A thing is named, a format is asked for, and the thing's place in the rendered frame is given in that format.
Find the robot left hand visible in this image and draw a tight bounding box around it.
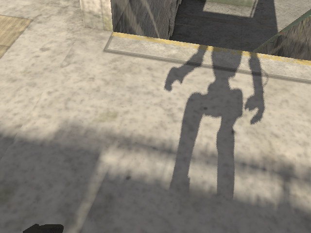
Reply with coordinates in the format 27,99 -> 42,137
22,223 -> 64,233

